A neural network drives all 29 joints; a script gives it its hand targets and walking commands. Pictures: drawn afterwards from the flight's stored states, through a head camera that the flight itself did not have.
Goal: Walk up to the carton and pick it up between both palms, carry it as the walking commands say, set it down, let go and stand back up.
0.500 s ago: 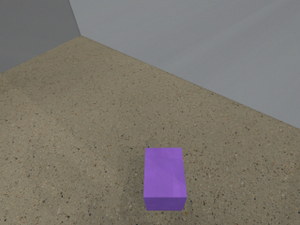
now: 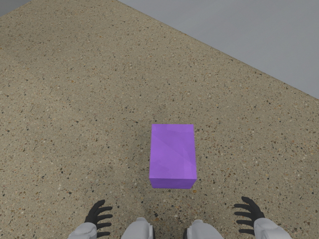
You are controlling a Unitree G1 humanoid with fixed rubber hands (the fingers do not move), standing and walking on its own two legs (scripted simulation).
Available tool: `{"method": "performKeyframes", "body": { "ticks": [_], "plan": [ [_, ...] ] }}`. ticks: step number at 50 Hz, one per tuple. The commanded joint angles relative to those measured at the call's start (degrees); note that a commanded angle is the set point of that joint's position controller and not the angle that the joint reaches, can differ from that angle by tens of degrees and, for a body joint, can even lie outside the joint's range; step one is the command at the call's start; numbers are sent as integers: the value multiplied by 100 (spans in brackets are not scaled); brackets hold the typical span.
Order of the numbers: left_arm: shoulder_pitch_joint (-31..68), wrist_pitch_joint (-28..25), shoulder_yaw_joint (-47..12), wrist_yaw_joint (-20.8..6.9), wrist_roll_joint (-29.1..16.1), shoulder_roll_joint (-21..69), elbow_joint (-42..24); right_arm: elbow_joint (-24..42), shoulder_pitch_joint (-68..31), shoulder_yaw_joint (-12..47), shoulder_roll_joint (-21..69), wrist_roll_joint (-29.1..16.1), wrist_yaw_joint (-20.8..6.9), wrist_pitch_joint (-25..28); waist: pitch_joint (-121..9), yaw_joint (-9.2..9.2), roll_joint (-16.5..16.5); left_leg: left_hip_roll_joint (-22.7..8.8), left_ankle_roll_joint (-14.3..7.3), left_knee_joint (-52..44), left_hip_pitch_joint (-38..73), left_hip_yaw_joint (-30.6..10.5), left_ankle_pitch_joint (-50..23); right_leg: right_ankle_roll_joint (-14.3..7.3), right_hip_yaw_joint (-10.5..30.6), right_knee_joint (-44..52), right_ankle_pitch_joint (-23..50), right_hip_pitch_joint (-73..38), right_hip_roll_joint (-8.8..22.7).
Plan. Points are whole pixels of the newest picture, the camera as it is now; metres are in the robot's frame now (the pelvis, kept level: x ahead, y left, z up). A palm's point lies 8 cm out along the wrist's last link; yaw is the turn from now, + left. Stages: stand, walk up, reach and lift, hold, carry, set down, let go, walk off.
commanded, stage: reach and lift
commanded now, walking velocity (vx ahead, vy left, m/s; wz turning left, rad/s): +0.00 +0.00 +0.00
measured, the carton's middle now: (171, 157) +0.49 -0.03 -0.60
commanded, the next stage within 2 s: none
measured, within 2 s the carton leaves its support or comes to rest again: neither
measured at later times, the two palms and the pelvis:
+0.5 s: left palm (103, 187) +0.26 +0.20 -0.14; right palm (246, 185) +0.25 -0.22 -0.14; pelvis -0.08 +0.00 -0.05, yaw +0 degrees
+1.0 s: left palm (116, 143) +0.41 +0.19 -0.17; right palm (234, 140) +0.41 -0.23 -0.17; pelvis -0.06 +0.00 -0.07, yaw -1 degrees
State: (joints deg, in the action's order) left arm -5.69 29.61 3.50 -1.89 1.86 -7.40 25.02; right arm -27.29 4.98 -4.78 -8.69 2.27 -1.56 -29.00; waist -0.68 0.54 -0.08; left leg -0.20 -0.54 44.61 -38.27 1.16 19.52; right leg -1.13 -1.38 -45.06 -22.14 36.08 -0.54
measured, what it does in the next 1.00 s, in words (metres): lowers itself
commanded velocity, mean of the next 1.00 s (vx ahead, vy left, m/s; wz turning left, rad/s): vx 0.00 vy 0.00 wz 0.00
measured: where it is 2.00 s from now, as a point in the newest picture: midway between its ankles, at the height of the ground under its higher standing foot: outside the picture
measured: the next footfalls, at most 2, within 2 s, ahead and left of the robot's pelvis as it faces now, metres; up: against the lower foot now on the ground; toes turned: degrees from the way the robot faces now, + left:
none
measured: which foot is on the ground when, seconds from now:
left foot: down 0.00-1.00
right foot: down 0.00-1.00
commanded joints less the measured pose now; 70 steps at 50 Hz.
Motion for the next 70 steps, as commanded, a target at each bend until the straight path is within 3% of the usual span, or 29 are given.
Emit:
{"method": "performKeyframes", "body": {
  "ticks": [1, 7, 13, 21, 33, 41, 51, 63, 67, 70],
  "plan": [
    [238, -352, 279, -12, -10, -519, -627, 489, -340, -222, -523, -21, 17, 343, -2082, -57, 130, 186, 48, 286, 781, -242, -2512, 55, 376, -154, 2709, -653, -131],
    [620, -219, 402, 29, -149, -504, -717, 550, -844, -199, -590, -195, 31, 236, -1926, -75, 40, 173, 58, 402, 418, -154, -1424, 47, 252, -192, 1498, -91, -78],
    [2083, -52, 415, 85, -236, -565, -626, 501, -2120, -314, -754, -289, -15, 97, -1600, -114, 12, 110, 62, 504, 29, -138, -87, -17, 174, -251, 166, 376, -39],
    [3985, 48, 531, 273, -266, -699, 249, -341, -3947, -460, -975, -302, 11, 4, -1800, -89, -40, 81, 99, 596, -259, -74, 458, -47, 99, -412, -444, 758, -42],
    [6010, -613, 870, 547, -313, -970, 1229, -1389, -6040, -695, -1364, -272, 104, 720, -3582, -124, -42, 145, 227, 931, -649, 19, -451, 70, 95, -786, 389, 1320, -129],
    [6913, -1254, 1009, 629, -365, -1113, 1660, -1823, -7063, -695, -1584, -388, 61, 1372, -4485, -180, 93, 172, 168, 1058, -781, -66, -1063, 146, 126, -906, 846, 1825, -152],
    [7607, -1977, 1353, 556, -163, -1207, 1891, -2122, -7755, -960, -1698, -416, -28, 2066, -5513, -95, 9, 178, 153, 1364, -704, -257, -2744, 177, 224, -1072, 2430, 2438, -193],
    [8132, -2253, 1883, 277, 39, -1443, 1958, -1878, -8342, -1408, -1654, -145, -16, 2208, -6568, -32, 200, 296, 174, 1403, -1826, -105, -3300, 300, 354, -1305, 4097, 1437, -159],
    [8065, -2267, 1932, 189, 104, -1372, 1818, -1718, -8300, -1539, -1549, -9, -50, 2185, -6513, -30, 239, 307, 190, 1418, -2232, -30, -3221, 343, 324, -1394, 4073, 1376, -186],
    [8229, -2269, 1905, 175, 132, -1264, 1871, -1848, -8396, -1626, -1484, 33, -73, 2187, -6040, -51, 174, 298, 205, 1592, -2503, -47, -2873, 361, 266, -1529, 3437, 2136, -212]
  ]
}}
